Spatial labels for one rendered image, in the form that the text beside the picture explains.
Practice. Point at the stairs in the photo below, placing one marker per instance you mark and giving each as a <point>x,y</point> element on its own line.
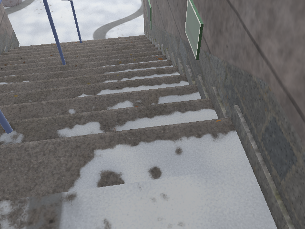
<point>107,85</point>

